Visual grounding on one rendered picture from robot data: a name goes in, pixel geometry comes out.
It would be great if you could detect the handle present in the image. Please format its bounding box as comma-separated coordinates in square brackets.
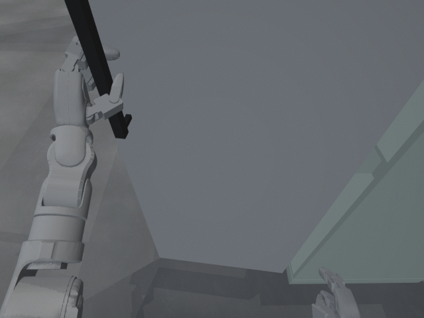
[64, 0, 132, 139]

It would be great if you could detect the robot left upper arm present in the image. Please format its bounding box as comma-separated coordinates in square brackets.
[4, 276, 83, 318]

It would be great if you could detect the fridge door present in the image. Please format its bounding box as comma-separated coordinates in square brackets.
[64, 0, 424, 273]

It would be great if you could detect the right robot hand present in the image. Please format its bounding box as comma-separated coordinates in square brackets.
[312, 267, 362, 318]

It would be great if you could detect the left robot hand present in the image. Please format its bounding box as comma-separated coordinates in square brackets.
[54, 36, 124, 128]

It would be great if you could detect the left robot forearm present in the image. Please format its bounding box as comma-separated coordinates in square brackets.
[0, 125, 97, 318]

